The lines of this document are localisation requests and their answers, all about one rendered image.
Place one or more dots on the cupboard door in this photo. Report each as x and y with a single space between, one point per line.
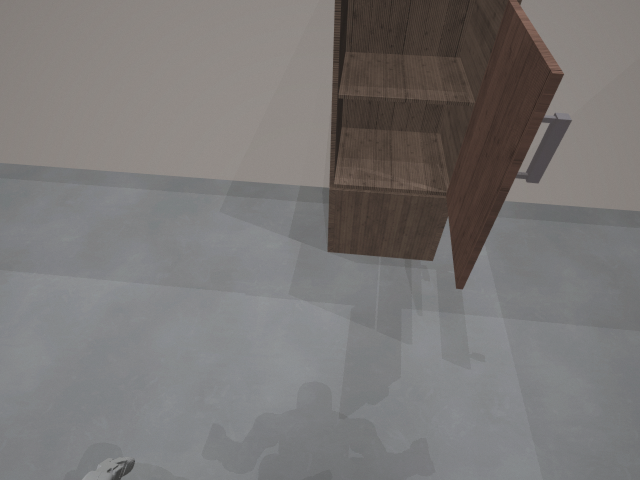
518 86

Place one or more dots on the handle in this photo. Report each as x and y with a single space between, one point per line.
557 128

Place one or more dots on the robot left hand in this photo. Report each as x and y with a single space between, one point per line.
112 469

